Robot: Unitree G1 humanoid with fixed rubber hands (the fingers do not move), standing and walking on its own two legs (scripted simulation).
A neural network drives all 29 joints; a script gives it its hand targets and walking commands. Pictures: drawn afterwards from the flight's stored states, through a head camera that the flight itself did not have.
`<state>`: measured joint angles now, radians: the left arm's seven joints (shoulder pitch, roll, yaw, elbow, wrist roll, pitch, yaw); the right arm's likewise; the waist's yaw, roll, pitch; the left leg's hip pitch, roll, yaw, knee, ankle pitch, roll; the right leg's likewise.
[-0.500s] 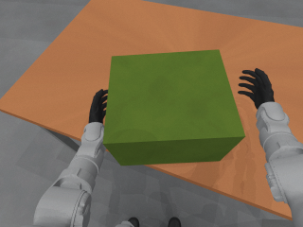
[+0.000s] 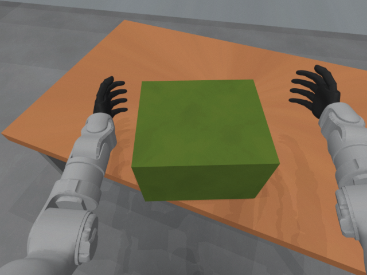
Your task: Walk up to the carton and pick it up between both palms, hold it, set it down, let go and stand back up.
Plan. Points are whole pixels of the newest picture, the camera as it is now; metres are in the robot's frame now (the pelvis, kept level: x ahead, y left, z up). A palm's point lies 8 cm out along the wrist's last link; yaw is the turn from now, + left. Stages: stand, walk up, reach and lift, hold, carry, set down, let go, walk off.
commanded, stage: set down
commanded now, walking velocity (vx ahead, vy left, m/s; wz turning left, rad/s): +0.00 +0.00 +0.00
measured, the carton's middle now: (199, 140) +0.45 +0.01 -0.02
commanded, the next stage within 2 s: none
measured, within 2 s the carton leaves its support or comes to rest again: neither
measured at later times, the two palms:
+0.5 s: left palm (96, 140) +0.35 +0.23 +0.09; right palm (342, 142) +0.39 -0.27 +0.10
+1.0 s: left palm (102, 164) +0.31 +0.21 +0.06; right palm (339, 175) +0.33 -0.27 +0.07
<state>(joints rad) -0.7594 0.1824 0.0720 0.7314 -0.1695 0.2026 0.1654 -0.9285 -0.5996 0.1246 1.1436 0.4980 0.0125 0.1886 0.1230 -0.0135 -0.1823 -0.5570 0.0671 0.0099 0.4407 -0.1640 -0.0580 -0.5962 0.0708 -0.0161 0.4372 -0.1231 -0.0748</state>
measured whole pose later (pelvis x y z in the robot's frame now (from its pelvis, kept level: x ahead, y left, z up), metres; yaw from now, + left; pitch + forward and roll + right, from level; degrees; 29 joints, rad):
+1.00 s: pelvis +0.02 +0.02 +0.01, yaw +0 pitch +6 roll +0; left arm -0.06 0.05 0.05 0.11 -0.05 0.22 0.17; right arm -0.20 -0.54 -0.03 0.61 0.42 -0.08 0.26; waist 0.04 -0.01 -0.07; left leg -0.25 0.04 0.01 0.32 -0.17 -0.04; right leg -0.30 0.06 0.02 0.34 -0.14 -0.05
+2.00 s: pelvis +0.03 +0.02 +0.01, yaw -1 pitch -1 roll +1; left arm 0.29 0.07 -0.02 0.39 -0.02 -0.17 0.16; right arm 0.21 -0.39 0.05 0.74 0.35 -0.42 0.21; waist 0.02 -0.01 -0.02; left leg -0.16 0.02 0.01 0.45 -0.27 -0.03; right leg -0.22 0.05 0.03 0.49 -0.25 -0.04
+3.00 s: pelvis +0.04 +0.05 +0.01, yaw -1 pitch -4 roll -1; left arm 0.23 0.16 0.01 0.53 0.06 0.09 0.06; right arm 0.17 -0.26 -0.05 0.70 0.09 -0.24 0.07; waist 0.00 -0.05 0.08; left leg -0.03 0.02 0.03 0.36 -0.25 0.00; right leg -0.07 0.04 0.04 0.33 -0.19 -0.02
